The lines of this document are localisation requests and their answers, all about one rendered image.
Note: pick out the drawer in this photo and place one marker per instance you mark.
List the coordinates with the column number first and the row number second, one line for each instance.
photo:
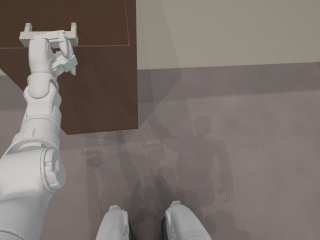
column 99, row 22

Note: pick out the left robot forearm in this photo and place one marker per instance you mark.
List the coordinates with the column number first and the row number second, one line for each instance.
column 41, row 124

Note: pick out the left robot hand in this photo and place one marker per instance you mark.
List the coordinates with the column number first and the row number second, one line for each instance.
column 43, row 60

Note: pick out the cabinet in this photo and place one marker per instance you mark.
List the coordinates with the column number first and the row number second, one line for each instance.
column 103, row 94

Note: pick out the handle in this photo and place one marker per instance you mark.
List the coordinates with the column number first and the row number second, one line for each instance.
column 28, row 34

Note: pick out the robot left thigh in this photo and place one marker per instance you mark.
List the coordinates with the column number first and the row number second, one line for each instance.
column 114, row 226

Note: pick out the robot thigh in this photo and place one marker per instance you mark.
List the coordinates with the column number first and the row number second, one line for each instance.
column 114, row 226
column 183, row 222

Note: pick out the robot right thigh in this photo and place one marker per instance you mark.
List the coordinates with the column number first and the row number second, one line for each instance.
column 183, row 222

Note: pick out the robot left upper arm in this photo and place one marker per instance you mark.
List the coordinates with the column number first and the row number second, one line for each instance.
column 28, row 181

